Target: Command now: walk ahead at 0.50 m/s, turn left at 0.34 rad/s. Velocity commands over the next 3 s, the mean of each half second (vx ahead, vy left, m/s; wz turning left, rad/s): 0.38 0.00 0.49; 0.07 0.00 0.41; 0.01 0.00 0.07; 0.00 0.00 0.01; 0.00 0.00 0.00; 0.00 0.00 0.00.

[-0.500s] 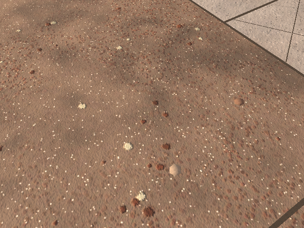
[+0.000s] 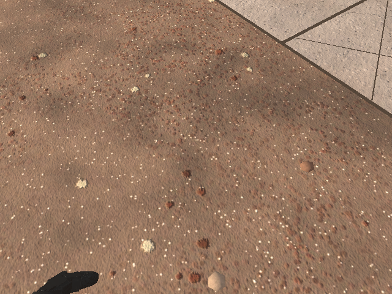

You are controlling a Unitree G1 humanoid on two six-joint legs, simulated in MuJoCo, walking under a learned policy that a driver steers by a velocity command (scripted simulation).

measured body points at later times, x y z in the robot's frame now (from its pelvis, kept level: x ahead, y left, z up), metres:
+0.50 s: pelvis +0.22 +0.05 -0.01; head +0.27 +0.07 +0.43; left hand +0.23 +0.35 -0.13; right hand +0.48 -0.15 -0.10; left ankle +0.31 +0.15 -0.73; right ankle +0.11 -0.12 -0.64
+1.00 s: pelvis +0.31 +0.03 +0.01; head +0.33 +0.02 +0.45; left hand +0.30 +0.32 -0.09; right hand +0.58 -0.12 -0.09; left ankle +0.28 +0.15 -0.70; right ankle +0.38 -0.07 -0.73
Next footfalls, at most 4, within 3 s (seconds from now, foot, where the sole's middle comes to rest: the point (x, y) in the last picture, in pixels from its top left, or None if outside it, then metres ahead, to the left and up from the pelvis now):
0.42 left None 0.35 0.16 -0.77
0.88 right None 0.42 -0.05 -0.77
1.14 left None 0.27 0.17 -0.77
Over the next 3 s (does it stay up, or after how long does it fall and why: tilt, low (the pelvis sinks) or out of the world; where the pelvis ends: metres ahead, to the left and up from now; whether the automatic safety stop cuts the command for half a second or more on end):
stays up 0.31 0.04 0.01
